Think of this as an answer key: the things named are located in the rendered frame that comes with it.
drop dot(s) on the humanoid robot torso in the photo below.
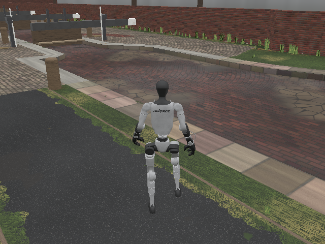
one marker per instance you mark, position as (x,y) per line
(162,123)

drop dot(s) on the left robot shin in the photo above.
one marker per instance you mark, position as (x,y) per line
(151,189)

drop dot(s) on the robot left forearm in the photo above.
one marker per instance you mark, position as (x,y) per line
(137,132)

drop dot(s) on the right robot upper arm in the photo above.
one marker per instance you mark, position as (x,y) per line
(181,117)

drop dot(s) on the left robot hand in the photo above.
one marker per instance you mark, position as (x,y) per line
(135,140)

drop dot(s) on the right robot hand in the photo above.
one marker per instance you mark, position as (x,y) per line
(191,148)

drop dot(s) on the left robot upper arm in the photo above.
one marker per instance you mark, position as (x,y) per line
(143,114)

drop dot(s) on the robot right forearm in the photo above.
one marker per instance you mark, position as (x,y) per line
(187,136)

